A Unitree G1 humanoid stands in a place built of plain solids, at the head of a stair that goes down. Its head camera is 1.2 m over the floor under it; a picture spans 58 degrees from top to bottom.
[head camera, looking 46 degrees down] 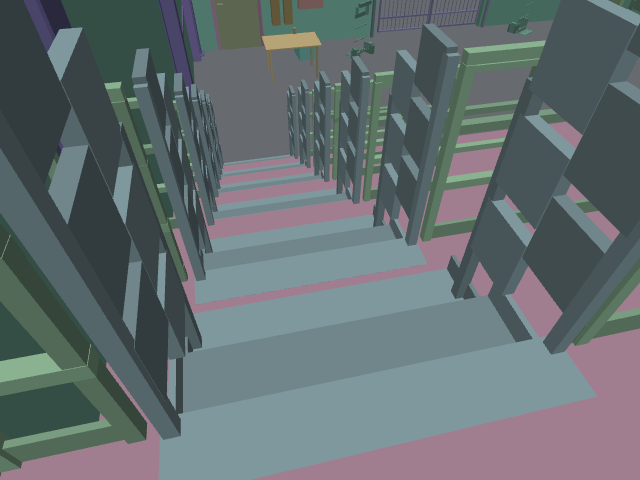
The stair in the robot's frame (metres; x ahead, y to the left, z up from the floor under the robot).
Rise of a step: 0.18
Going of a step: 0.30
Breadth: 1.22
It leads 13 degrees to the left of straight ahead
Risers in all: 3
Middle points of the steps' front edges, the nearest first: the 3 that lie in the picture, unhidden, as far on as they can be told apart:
0.61 -0.15 0.00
0.90 -0.09 -0.18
1.20 -0.02 -0.36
